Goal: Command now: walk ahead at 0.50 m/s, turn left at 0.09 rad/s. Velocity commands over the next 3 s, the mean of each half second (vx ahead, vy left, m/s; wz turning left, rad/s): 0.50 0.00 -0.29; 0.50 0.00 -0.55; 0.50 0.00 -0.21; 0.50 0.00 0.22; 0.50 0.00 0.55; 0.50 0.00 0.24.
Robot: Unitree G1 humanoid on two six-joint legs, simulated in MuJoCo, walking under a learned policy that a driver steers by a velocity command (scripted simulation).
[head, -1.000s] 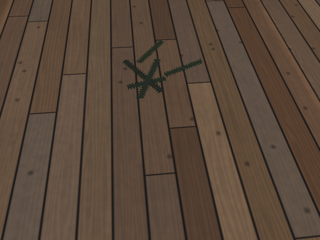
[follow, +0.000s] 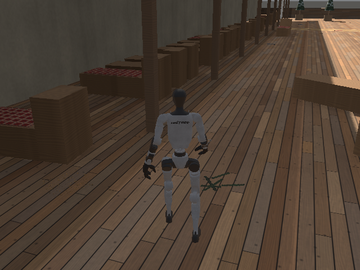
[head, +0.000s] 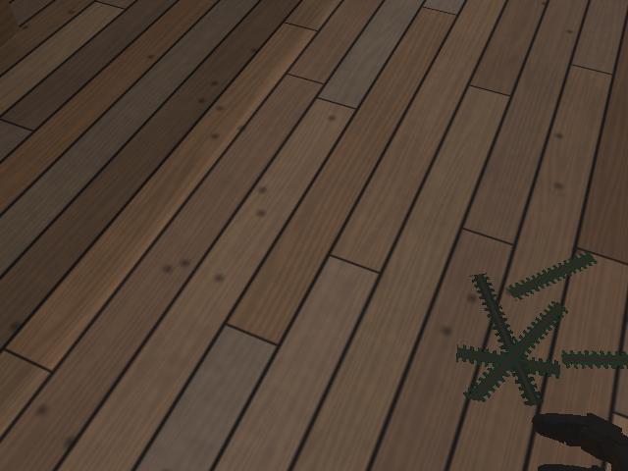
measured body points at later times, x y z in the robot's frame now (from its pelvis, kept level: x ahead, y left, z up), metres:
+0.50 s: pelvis +0.26 -0.03 +0.00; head +0.29 -0.04 +0.45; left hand +0.50 +0.16 -0.10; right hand +0.23 -0.31 -0.13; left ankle +0.11 +0.11 -0.72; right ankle +0.39 -0.16 -0.71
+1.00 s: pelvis +0.55 -0.11 +0.01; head +0.57 -0.13 +0.46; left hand +0.73 +0.13 -0.10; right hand +0.64 -0.43 -0.06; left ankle +0.73 -0.07 -0.72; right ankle +0.39 -0.15 -0.72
